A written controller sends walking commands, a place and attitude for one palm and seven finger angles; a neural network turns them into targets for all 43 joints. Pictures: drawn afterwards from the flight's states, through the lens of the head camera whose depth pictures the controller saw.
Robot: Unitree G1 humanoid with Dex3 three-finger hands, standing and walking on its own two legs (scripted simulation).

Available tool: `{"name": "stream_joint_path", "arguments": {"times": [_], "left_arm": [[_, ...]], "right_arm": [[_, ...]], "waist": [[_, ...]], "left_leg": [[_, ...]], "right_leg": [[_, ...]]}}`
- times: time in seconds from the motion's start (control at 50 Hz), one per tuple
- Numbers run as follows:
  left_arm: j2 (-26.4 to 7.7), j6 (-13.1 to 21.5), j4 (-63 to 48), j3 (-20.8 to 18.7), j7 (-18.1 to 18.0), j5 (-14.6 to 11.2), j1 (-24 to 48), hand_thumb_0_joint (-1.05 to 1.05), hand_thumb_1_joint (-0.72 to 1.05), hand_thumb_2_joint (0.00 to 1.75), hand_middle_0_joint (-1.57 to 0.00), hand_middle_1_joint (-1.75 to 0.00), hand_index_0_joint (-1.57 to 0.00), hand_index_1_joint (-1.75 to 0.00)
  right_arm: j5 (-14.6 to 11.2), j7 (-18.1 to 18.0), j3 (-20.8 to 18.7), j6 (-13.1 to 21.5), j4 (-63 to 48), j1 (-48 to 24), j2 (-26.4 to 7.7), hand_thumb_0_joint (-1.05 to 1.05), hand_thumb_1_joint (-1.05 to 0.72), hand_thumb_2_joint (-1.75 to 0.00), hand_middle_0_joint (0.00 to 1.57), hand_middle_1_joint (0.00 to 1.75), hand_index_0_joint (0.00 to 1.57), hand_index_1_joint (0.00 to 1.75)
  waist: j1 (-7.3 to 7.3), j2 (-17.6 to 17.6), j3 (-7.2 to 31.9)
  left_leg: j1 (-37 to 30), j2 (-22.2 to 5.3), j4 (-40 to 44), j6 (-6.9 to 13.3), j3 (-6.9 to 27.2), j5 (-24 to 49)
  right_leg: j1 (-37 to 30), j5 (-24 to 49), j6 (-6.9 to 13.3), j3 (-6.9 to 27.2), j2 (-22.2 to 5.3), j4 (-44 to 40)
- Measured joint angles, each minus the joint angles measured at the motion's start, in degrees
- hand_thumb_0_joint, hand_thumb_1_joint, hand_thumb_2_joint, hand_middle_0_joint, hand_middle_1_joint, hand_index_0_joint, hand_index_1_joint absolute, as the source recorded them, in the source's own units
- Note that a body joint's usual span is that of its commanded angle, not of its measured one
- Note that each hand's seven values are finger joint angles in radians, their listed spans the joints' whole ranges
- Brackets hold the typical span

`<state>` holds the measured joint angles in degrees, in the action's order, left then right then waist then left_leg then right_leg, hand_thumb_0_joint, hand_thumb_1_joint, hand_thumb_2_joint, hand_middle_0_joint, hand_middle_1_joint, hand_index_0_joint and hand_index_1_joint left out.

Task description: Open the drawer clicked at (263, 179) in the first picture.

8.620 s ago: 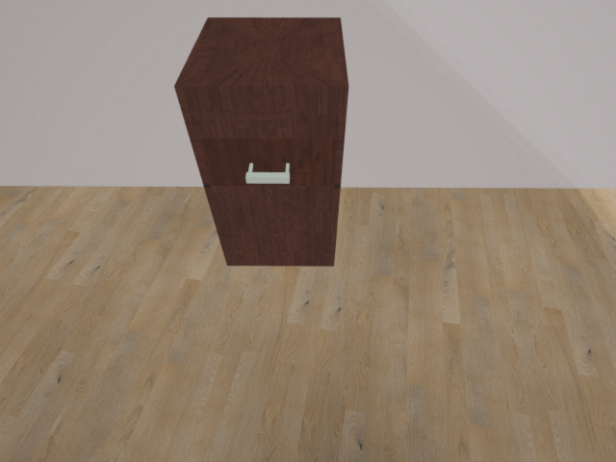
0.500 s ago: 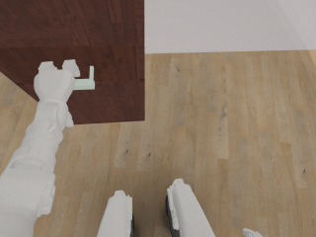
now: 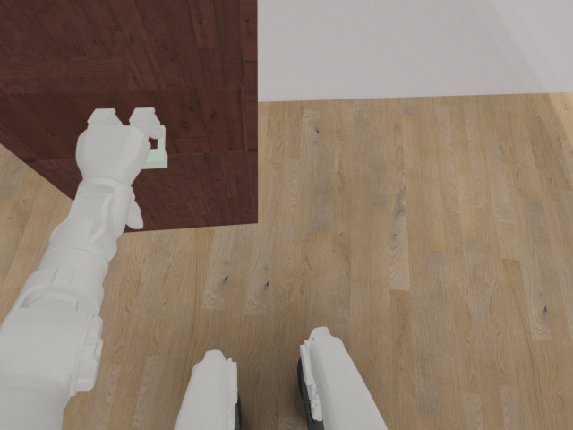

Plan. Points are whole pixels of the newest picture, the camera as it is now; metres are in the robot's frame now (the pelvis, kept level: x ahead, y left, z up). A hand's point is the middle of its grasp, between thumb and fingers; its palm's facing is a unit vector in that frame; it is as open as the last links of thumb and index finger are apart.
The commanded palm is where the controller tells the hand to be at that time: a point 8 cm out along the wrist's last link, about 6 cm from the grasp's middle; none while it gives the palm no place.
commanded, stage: move the hooked fingers above the handle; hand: left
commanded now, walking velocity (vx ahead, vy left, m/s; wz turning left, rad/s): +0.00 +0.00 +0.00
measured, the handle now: (127, 147) +0.56 +0.21 -0.10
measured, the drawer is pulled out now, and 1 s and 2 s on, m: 0.00 0.00 0.00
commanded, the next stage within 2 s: none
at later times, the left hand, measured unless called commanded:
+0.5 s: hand (129, 146) +0.52 +0.18 -0.02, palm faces +0.07 -0.09 -0.99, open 13.8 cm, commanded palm +0.49 +0.21 +0.01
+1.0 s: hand (116, 148) +0.52 +0.20 -0.03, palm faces +0.03 -0.03 -1.00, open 13.9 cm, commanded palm +0.49 +0.20 +0.01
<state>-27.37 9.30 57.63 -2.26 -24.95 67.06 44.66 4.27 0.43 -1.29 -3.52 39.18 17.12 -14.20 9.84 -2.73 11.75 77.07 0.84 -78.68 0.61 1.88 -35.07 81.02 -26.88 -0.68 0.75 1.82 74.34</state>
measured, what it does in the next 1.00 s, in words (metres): stands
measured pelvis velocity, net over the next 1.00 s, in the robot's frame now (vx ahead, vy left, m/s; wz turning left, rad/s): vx -0.01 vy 0.00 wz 0.00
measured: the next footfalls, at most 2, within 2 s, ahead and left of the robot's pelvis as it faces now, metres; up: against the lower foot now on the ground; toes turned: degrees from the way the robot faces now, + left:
none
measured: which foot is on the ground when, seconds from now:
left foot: down 0.00-1.00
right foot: down 0.00-1.00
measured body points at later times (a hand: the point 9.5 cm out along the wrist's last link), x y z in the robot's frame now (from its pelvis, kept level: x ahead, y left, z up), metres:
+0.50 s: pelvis +0.00 +0.00 +0.00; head +0.17 +0.01 +0.41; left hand +0.51 +0.19 +0.03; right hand +0.05 -0.28 -0.13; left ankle +0.00 +0.11 -0.60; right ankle +0.06 -0.13 -0.60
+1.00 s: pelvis -0.01 +0.00 -0.01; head +0.16 +0.02 +0.41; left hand +0.51 +0.20 +0.02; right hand +0.03 -0.28 -0.12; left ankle +0.00 +0.11 -0.60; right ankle +0.06 -0.13 -0.60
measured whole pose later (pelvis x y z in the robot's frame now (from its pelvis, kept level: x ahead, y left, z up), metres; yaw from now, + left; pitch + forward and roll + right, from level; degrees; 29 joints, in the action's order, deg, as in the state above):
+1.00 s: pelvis -0.01 +0.00 -0.01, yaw +0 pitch +33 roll -2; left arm -29.1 3.0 66.5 -1.8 -30.4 67.7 52.8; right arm 4.0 1.1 -0.6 -3.6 37.7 15.4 -15.2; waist 11.5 -2.8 12.9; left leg 79.0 0.8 -81.2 0.6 2.6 -35.3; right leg 82.5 -26.7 -0.6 0.0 1.9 75.9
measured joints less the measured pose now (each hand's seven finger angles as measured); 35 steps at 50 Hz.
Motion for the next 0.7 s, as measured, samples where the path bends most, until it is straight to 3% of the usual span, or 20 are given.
{"name": "stream_joint_path", "arguments": {"times": [0.06, 0.12, 0.18, 0.24, 0.3, 0.36, 0.42, 0.46, 0.54, 0.58, 0.64, 0.7], "left_arm": [[-0.73, -0.6, 1.13, -0.9, -4.99, 1.42, 1.44, 0.0, -0.49, 0.3, -0.32, -1.2, -0.33, -1.2], [-2.3, -4.76, 4.73, -1.38, -8.04, 1.04, 4.78, 0.0, -0.49, 0.3, -0.32, -1.2, -0.33, -1.2], [-3.53, -10.01, 8.18, 0.02, -6.53, -0.47, 7.19, 0.0, -0.49, 0.3, -0.31, -1.2, -0.32, -1.2], [-2.7, -12.76, 8.2, 3.25, -0.78, -3.34, 6.79, 0.0, -0.49, 0.3, -0.31, -1.2, -0.32, -1.2], [-0.32, -10.25, 4.8, 5.2, 5.26, -5.9, 3.84, 0.0, -0.49, 0.3, -0.31, -1.2, -0.32, -1.2], [1.63, -3.63, 1.18, 5.3, 7.31, -4.73, 0.9, 0.0, -0.49, 0.3, -0.31, -1.2, -0.32, -1.2], [1.64, 2.36, -0.71, 2.93, 3.68, -0.88, -0.17, 0.0, -0.49, 0.3, -0.32, -1.2, -0.33, -1.2], [0.58, 3.08, -0.41, 1.11, -1.06, 1.0, 0.92, 0.0, -0.49, 0.3, -0.32, -1.2, -0.33, -1.2], [-2.23, -2.24, 3.89, -0.99, -9.81, 1.8, 5.52, 0.0, -0.49, 0.3, -0.32, -1.21, -0.32, -1.2], [-2.54, -6.0, 5.73, -0.19, -10.69, 1.64, 6.81, 0.0, -0.49, 0.3, -0.34, -1.23, -0.32, -1.2], [-2.58, -11.62, 8.12, -0.14, -6.06, -0.77, 6.57, 0.0, -0.49, 0.3, -0.34, -1.23, -0.32, -1.2], [-2.37, -12.55, 6.53, 0.3, 0.99, -4.36, 3.81, 0.0, -0.49, 0.3, -0.33, -1.23, -0.32, -1.2]], "right_arm": [[0.33, 0.46, 0.14, -0.33, 0.56, -0.87, 0.03, 0.0, -0.91, -0.89, 0.2, 0.3, 0.2, 0.29], [0.18, 1.12, 0.31, -0.3, 0.57, -2.24, 0.1, 0.0, -0.91, -0.89, 0.2, 0.3, 0.2, 0.29], [-0.48, 1.66, 0.32, -0.01, -0.04, -3.13, 0.09, 0.0, -0.91, -0.89, 0.2, 0.3, 0.2, 0.29], [-0.99, 1.63, -0.02, 0.19, -0.43, -3.09, 0.22, 0.0, -0.91, -0.89, 0.2, 0.3, 0.2, 0.29], [-1.04, 0.87, -0.13, 0.23, -0.22, -2.46, 0.49, 0.0, -0.91, -0.89, 0.2, 0.3, 0.2, 0.29], [-0.7, -0.15, -0.06, 0.63, -0.06, -1.7, 0.65, 0.0, -0.91, -0.89, 0.2, 0.3, 0.2, 0.3], [-0.02, -0.74, 0.47, 0.54, -0.27, -1.64, 0.38, 0.0, -0.91, -0.89, 0.2, 0.3, 0.2, 0.3], [0.31, -0.63, 0.66, 0.1, -0.67, -2.07, 0.11, 0.0, -0.91, -0.89, 0.2, 0.3, 0.2, 0.3], [0.21, 0.49, 0.69, -0.34, -1.34, -3.6, -0.28, 0.0, -0.91, -0.89, 0.2, 0.3, 0.2, 0.29], [-0.34, 1.16, 0.79, -0.44, -1.52, -4.19, -0.45, 0.0, -0.91, -0.89, 0.2, 0.3, 0.2, 0.29], [-1.39, 1.55, 1.14, -0.77, -1.85, -4.69, -0.33, 0.0, -0.91, -0.89, 0.2, 0.3, 0.2, 0.29], [-1.85, 0.9, 1.08, -0.19, -1.76, -3.84, 0.29, 0.0, -0.91, -0.89, 0.2, 0.3, 0.2, 0.29]], "waist": [[0.11, 0.0, 0.31], [0.26, 0.01, -0.13], [0.01, -0.21, -0.85], [-0.83, -0.27, -1.49], [-1.4, 0.04, -1.22], [-1.06, 0.26, -0.23], [0.0, 0.4, 1.02], [0.7, 0.37, 1.43], [1.07, 0.19, 0.28], [0.53, 0.05, -0.78], [-0.14, -0.15, -2.17], [-0.82, -0.16, -2.54]], "left_leg": [[0.59, 0.09, -0.86, -0.14, 0.39, -0.35], [1.2, 0.13, -1.33, -0.21, 0.59, -0.32], [1.19, 0.14, -0.81, -0.22, 0.62, 0.17], [-0.07, 0.24, 0.7, -0.17, 0.52, 0.84], [-1.95, 0.36, 2.28, -0.11, 0.53, 1.21], [-3.13, 0.43, 2.77, -0.16, 0.88, 1.03], [-2.58, 0.21, 1.53, -0.25, 1.0, 0.22], [-1.24, 0.06, -0.04, -0.29, 0.97, -0.43], [1.72, -0.02, -2.53, -0.28, 0.57, -0.88], [2.39, -0.01, -2.68, -0.2, 0.15, -0.54], [2.06, 0.0, -1.5, 0.02, -0.6, 0.37], [0.83, 0.11, 0.36, 0.18, -0.84, 1.28]], "right_leg": [[0.46, -0.42, 0.13, -0.4, -0.1, 0.78], [0.99, -0.4, 0.18, -0.6, -0.15, 1.18], [0.91, 0.09, 0.19, -0.62, -0.17, 0.59], [-0.36, 0.64, 0.15, -0.49, -0.29, -0.8], [-2.27, 0.82, 0.1, -0.46, -0.45, -2.19], [-3.59, 0.49, 0.19, -0.8, -0.57, -2.7], [-3.01, -0.15, 0.32, -0.97, -0.33, -1.63], [-1.6, -0.61, 0.36, -0.98, -0.15, -0.17], [1.56, -0.77, 0.14, -0.63, 0.0, 2.25], [2.38, -0.36, -0.03, -0.22, 0.03, 2.49], [2.32, 0.56, -0.19, 0.54, 0.06, 1.6], [1.12, 1.31, -0.28, 0.82, -0.07, -0.02]]}}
